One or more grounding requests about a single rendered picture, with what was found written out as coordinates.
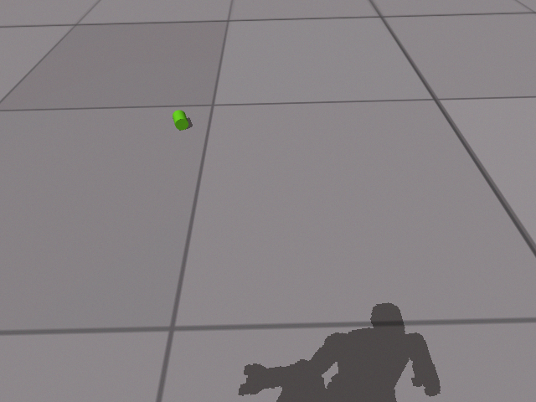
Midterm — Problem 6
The can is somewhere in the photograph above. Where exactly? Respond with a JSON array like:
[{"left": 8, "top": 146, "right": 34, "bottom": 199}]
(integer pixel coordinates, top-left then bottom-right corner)
[{"left": 173, "top": 111, "right": 188, "bottom": 130}]

